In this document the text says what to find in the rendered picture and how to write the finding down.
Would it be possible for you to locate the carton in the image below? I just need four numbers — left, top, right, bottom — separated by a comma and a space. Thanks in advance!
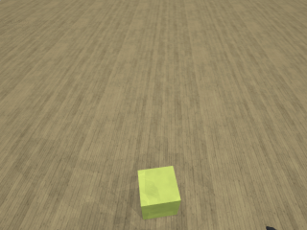
137, 166, 181, 220

